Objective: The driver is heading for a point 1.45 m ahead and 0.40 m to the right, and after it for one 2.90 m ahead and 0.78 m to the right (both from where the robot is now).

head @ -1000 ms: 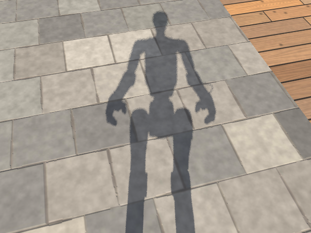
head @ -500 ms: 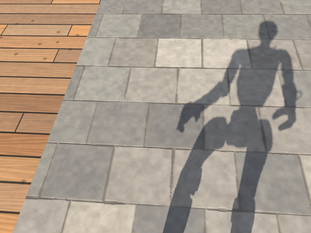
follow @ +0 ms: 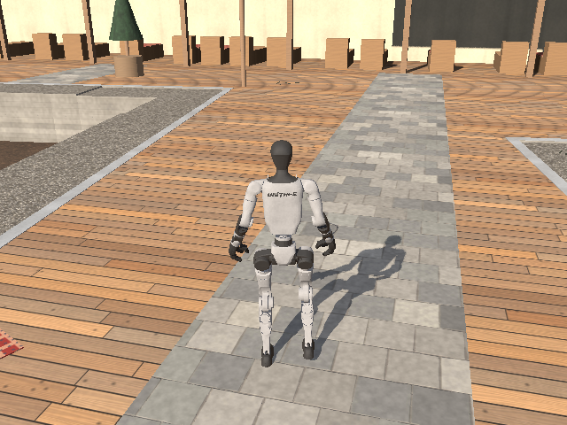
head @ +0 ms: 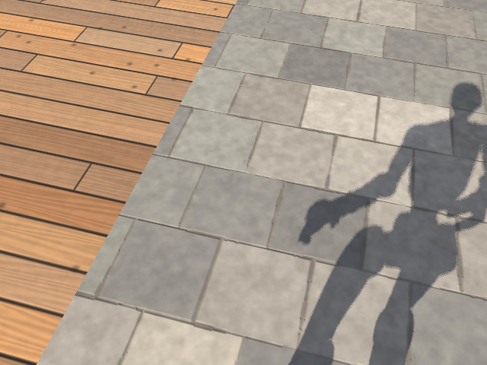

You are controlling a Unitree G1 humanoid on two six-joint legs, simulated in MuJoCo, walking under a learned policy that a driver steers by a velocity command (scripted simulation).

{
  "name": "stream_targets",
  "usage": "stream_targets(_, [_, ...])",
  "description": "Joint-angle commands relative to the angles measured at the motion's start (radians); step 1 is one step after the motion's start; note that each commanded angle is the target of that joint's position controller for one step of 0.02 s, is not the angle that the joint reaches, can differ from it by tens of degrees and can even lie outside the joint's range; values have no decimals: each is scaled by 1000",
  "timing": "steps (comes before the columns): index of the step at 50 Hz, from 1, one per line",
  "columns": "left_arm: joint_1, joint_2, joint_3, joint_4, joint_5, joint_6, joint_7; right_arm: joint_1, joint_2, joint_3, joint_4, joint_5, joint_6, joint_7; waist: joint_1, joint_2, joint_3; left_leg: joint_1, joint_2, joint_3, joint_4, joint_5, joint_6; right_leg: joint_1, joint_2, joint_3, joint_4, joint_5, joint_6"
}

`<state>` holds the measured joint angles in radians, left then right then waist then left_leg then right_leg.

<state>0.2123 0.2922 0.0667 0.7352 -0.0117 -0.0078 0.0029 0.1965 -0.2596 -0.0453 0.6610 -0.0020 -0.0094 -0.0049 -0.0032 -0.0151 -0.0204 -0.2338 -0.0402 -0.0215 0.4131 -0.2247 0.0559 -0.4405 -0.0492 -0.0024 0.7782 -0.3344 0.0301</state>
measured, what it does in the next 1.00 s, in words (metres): walks ahead, turning right: right foot, then left foot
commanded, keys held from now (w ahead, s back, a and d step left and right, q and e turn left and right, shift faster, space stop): e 0.66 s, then w+e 0.08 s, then w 0.26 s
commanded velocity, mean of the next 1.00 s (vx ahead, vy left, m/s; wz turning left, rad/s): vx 0.12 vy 0.00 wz -0.40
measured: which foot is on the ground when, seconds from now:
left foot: down 0.00-0.14, up 0.16-0.52, down 0.54-0.96, up 0.98-1.00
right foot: up 0.00-0.10, down 0.12-0.54, up 0.56-0.94, down 0.96-1.00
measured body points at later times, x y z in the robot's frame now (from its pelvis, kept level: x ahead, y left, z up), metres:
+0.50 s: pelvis +0.05 -0.02 -0.01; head +0.08 -0.04 +0.44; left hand +0.26 +0.23 -0.09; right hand +0.16 -0.33 -0.10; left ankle +0.11 +0.10 -0.73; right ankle +0.03 -0.13 -0.74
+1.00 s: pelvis +0.08 -0.06 -0.01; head +0.09 -0.08 +0.44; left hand +0.35 +0.09 -0.09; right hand +0.01 -0.35 -0.13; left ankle +0.10 +0.09 -0.72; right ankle +0.02 -0.15 -0.75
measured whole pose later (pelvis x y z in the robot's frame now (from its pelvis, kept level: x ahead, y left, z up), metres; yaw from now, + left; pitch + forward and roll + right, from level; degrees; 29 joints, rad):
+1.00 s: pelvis +0.08 -0.06 -0.01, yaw -28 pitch +2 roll +1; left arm 0.21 0.27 0.04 0.62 -0.01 -0.02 -0.02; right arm 0.31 -0.31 -0.07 0.75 0.01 -0.04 0.02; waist -0.04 0.03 -0.02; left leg -0.29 0.08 0.06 0.71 -0.43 -0.01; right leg -0.27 0.00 -0.02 0.54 -0.29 -0.04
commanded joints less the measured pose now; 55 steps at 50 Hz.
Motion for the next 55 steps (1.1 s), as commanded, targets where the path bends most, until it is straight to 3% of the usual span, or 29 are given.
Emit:
stream_targets(1, [-96, 72, 9, -92, 2, -35, -9, 10, -172, -49, -34, -6, -24, 2, -50, 134, 26, 73, 280, -242, -185, -102, 179, -46, -6, -7, -92, -17, -28])
stream_targets(4, [-42, 65, 5, -89, 4, -36, -15, -34, -169, -46, -27, 5, -16, 3, 3, 119, -3, 30, 259, -167, -94, 81, 149, 116, 29, -49, -233, 88, -53])
stream_targets(6, [-2, 111, 18, -97, 13, -29, -12, -23, -149, -40, -25, 6, -11, -6, 21, 81, -37, -1, 207, -110, 23, 91, 73, 230, 14, 6, -311, 246, -83])
stream_targets(7, [20, 185, 33, -114, 15, -27, -5, -15, -112, -31, -42, -17, -15, -10, -3, -73, -63, -78, 114, -6, 209, 11, -3, 303, -120, 182, -332, 510, -133])
stream_targets(8, [42, 234, 48, -113, 8, -19, -5, -23, -92, -27, -71, -30, -19, -20, -8, -262, -70, -243, -15, 87, 374, -211, -81, 364, -239, 392, -380, 519, -290])
stream_targets(9, [115, 193, 40, -112, 12, -24, -8, -88, -131, -34, -88, -20, -18, -25, 71, -264, -65, -386, -16, 16, 558, -455, -103, 425, -304, 529, -450, 503, -381])
stream_targets(11, [83, 184, 37, -120, 14, -36, -4, -69, -147, -46, -71, 3, -8, -20, 43, -125, -52, -464, 27, -45, 729, -395, -104, 431, -259, 454, -426, 513, -339])
stream_targets(13, [1, 177, 35, -145, 3, -25, 9, -69, -142, -49, -67, -5, 2, -22, 9, -70, -52, -431, 55, -59, 674, -273, -113, 371, -208, 370, -419, 575, -286])
stream_targets(18, [-28, 183, 45, -162, -2, 14, 27, -72, -92, -34, -53, 0, 6, -22, 4, -109, -87, -269, 10, -30, 444, -149, -144, 284, -123, 302, -397, 574, -262])
stream_targets(23, [-45, 195, 54, -178, -6, 34, 23, -92, -115, -43, -61, 10, -6, -7, 17, -150, -86, -164, -18, -41, 255, -116, -130, 249, -115, 405, -367, 474, -249])
stream_targets(26, [-88, 174, 48, -194, -20, 43, 27, -29, -127, -57, -44, 8, -23, 0, -29, -144, -81, -5, -4, -31, -27, 77, -91, 207, -59, 439, -302, 346, -181])
stream_targets(27, [-62, 134, 36, -198, -10, 41, 29, 2, -180, -73, -46, -5, -24, -6, -20, -71, -107, 119, 132, -129, -53, 140, -41, 115, -12, 399, -211, 159, -128])
stream_targets(28, [0, 78, 21, -206, 4, 34, 25, -26, -265, -88, -61, -26, -14, -14, 41, 210, -87, 204, 354, -371, -71, 366, 88, -89, 149, 212, 7, -205, -57])
stream_targets(29, [-2, 153, 44, -211, 8, 23, 26, -4, -239, -86, -57, -46, -17, -8, 15, 281, -84, 147, 476, -523, -100, 402, 225, -169, 136, 150, 238, -354, -10])
stream_targets(30, [7, 211, 66, -191, 0, 24, 24, -35, -187, -69, -71, -38, -22, -10, 20, 188, -62, 120, 441, -449, -98, 353, 231, -179, 94, 163, 370, -287, 9])
stream_targets(32, [20, 196, 72, -156, -7, 45, 28, -109, -137, -55, -81, -14, -21, -18, 37, 131, -23, 90, 321, -261, -86, 265, 151, -191, 68, 136, 442, -162, 42])
stream_targets(33, [13, 171, 66, -158, -8, 53, 26, -114, -136, -52, -79, -8, -18, -24, 29, 138, -13, 84, 303, -213, -87, 297, 149, -197, 64, 122, 462, -118, 56])
stream_targets(35, [-27, 129, 49, -183, -15, 53, 14, -53, -144, -55, -62, -9, -8, -36, -10, 165, -23, 114, 271, -155, -146, 57, 145, -219, 44, 58, 393, -40, 62])
stream_targets(39, [-115, 89, 24, -228, -7, 32, -6, 30, -187, -69, -39, 1, -15, -37, -69, 177, -30, 175, 314, -177, -206, -179, 155, -207, 10, 30, 186, -56, 43])
stream_targets(41, [-105, 64, 11, -223, -2, 17, -15, 23, -204, -73, -31, 10, -23, -23, -60, 174, -22, 119, 315, -144, -221, -186, 153, -102, 10, 0, 61, -80, 13])
stream_targets(44, [-66, 75, 10, -196, -6, -3, -24, 28, -215, -74, -8, 26, -35, 3, -40, 178, 15, 32, 310, -104, -217, -166, 150, 63, 32, -45, -122, -60, -35])
stream_targets(46, [17, 70, 12, -155, -7, -13, -27, 16, -211, -68, 8, 43, -34, 17, 16, 145, 20, -42, 292, -69, -149, -176, 128, 241, 62, -80, -315, 76, -69])
stream_targets(47, [91, 82, 20, -125, -9, -13, -23, 27, -175, -55, 17, 39, -37, 22, 48, 113, -3, -117, 266, -40, -74, -168, 100, 383, 79, -79, -348, 75, -82])
stream_targets(48, [192, 110, 31, -104, -12, -15, -15, 8, -106, -29, 13, 21, -45, 29, 96, 40, -49, -225, 209, 33, 105, -164, 40, 547, -7, 48, -374, 64, -107])
stream_targets(49, [263, 231, 50, -114, 6, -16, -2, -31, -26, -2, -44, -13, -62, 37, 99, -249, -84, -492, 92, 137, 498, -329, -55, 693, -267, 447, -456, 57, -210])
stream_targets(50, [268, 264, 62, -121, 7, -33, -11, -64, -125, -31, -71, 20, -76, 30, 122, -224, -43, -642, 68, 34, 686, -386, -59, 593, -370, 662, -552, -130, -361])
stream_targets(51, [224, 193, 41, -124, 0, -50, -17, -73, -178, -47, -66, 42, -81, 31, 102, -160, 44, -699, 123, -12, 743, -295, -43, 555, -331, 601, -575, -241, -350])
stream_targets(52, [186, 145, 25, -124, 2, -62, -19, -64, -178, -48, -51, 41, -83, 34, 80, -149, 92, -707, 145, -18, 733, -182, -31, 515, -276, 507, -589, -234, -314])
stream_targets(55, [108, 114, 10, -130, 16, -69, -13, -29, -148, -45, -9, 14, -80, 41, 30, -111, 98, -622, 167, -12, 667, 30, -48, 440, -191, 291, -627, 105, -248])
Keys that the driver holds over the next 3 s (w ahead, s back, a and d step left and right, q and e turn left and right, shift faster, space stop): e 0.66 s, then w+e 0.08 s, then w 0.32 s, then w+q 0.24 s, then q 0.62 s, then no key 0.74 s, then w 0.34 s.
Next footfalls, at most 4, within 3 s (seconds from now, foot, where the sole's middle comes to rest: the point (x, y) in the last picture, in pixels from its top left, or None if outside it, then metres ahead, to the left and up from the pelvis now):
0.12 right None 0.07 -0.13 -0.78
0.54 left None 0.15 0.08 -0.78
0.96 right None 0.05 -0.17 -0.78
1.44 left None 0.47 -0.13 -0.78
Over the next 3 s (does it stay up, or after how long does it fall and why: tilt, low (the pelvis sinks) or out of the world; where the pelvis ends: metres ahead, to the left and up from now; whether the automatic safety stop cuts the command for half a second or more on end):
stays up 0.48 -0.24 -0.01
